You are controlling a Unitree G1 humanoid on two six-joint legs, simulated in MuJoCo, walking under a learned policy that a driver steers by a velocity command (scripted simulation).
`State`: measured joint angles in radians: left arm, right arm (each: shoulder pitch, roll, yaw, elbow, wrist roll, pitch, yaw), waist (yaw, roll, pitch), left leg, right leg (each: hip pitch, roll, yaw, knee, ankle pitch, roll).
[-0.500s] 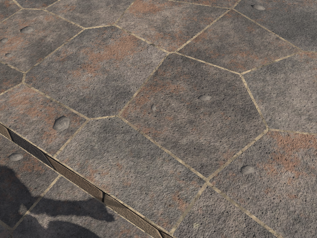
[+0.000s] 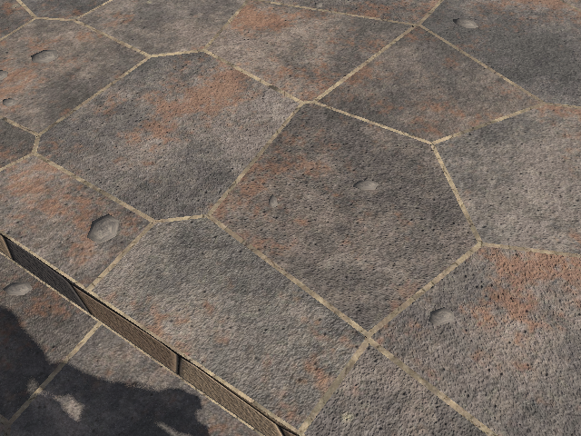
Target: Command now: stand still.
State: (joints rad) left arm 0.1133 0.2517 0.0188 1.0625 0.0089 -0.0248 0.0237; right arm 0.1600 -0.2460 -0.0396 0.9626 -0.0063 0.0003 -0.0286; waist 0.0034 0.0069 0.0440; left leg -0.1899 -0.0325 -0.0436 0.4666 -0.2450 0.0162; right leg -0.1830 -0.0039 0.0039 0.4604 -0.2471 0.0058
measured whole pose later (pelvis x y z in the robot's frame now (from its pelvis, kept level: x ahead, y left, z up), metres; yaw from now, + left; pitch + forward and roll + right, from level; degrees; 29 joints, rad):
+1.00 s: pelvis +0.22 +0.02 -0.01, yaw +0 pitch +2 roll +0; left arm 0.09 0.20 -0.01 0.84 -0.05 -0.08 -0.03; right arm 0.56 -0.15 0.02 1.13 0.00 -0.03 -0.02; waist -0.05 -0.02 -0.03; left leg 0.10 -0.06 0.00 0.24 -0.37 0.06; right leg -1.15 -0.11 -0.05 1.97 -0.55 -0.01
